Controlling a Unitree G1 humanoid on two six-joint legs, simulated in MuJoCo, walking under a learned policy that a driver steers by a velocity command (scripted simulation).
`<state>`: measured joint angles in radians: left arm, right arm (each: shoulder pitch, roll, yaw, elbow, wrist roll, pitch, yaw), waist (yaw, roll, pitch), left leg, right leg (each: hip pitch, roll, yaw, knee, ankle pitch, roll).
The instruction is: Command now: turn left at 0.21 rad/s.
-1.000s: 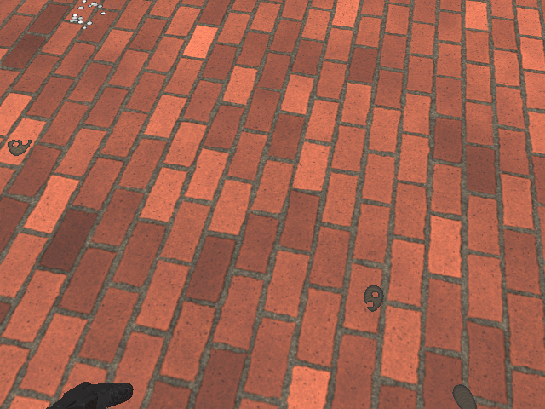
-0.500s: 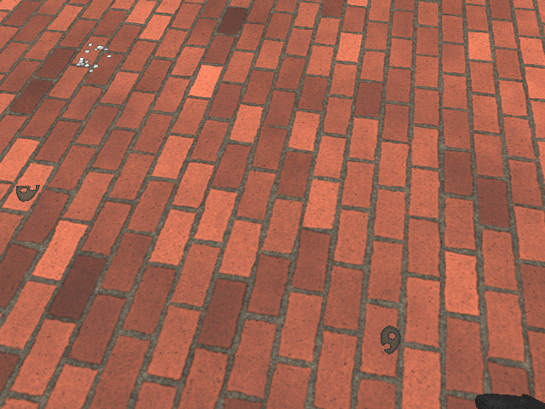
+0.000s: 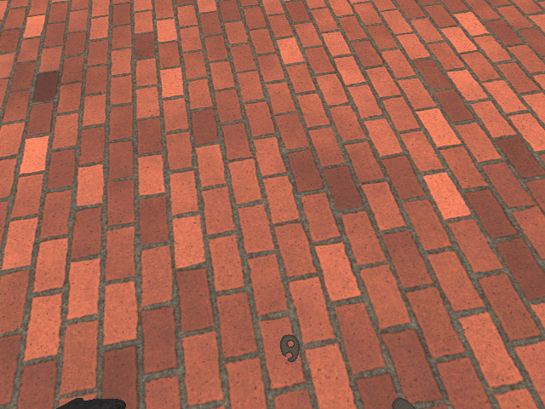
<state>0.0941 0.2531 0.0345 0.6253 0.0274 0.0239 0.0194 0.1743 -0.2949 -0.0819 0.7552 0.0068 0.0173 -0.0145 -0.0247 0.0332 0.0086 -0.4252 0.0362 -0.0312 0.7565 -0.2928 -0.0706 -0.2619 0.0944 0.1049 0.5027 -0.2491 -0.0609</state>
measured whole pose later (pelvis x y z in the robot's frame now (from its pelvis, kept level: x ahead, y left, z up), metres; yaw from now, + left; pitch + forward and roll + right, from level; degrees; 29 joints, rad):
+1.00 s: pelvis -0.01 +0.01 +0.00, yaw +17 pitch +2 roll +1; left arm 0.24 0.32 0.10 0.69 -0.03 0.07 0.00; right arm 0.11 -0.26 -0.07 0.66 -0.01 0.02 -0.04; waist 0.03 -0.02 0.06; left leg -0.21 0.05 0.10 0.45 -0.27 -0.02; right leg -0.52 -0.05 -0.03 1.01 -0.42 0.09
